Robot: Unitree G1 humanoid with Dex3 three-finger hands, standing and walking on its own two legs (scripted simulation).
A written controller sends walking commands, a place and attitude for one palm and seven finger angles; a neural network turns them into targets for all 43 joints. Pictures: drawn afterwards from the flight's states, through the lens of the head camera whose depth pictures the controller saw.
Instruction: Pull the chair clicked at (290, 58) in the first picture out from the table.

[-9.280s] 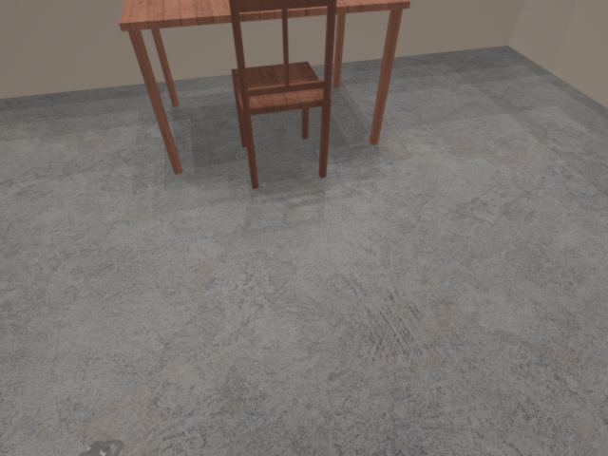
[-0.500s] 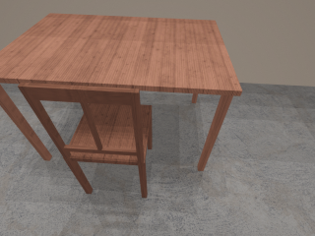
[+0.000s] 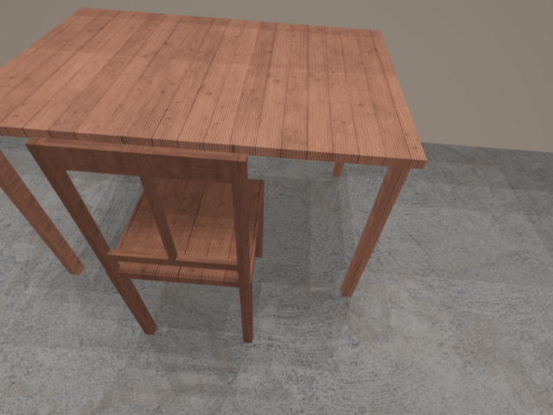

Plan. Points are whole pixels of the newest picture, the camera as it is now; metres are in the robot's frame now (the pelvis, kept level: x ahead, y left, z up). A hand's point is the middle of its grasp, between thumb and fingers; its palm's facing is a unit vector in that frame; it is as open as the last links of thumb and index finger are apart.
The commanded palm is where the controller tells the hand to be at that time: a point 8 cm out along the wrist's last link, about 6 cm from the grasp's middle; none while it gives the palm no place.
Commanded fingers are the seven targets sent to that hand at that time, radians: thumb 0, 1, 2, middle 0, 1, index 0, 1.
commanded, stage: shuffle to correct the standing spot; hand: left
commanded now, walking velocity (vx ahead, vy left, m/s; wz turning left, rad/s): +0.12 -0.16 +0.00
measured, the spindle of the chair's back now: (161, 220) +0.50 +0.28 -0.10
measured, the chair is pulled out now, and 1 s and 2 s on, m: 0.00 0.00 0.00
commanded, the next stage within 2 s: come to a stop and stand still in 0.30 s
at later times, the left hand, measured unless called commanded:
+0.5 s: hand out of the picture -0.01 +0.12 -0.19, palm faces +0.04 -0.99 -0.11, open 7.4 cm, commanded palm none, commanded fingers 0.00 0.90 0.90 -0.20 -0.30 -0.20 -0.30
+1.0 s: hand out of the picture +0.10 +0.11 -0.17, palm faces +0.01 -0.98 -0.22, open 7.4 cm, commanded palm none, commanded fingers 0.00 0.90 0.90 -0.20 -0.30 -0.20 -0.30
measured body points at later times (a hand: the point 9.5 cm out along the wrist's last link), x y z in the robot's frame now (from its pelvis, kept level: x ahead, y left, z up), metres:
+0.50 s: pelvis +0.05 -0.03 -0.01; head +0.07 -0.01 +0.44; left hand -0.01 +0.17 -0.18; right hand +0.08 -0.27 -0.16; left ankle +0.08 +0.06 -0.74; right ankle -0.03 -0.12 -0.74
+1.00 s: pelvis +0.05 -0.07 +0.00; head +0.05 -0.07 +0.45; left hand +0.10 +0.16 -0.15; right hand +0.06 -0.30 -0.16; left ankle +0.08 +0.06 -0.74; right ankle +0.03 -0.16 -0.74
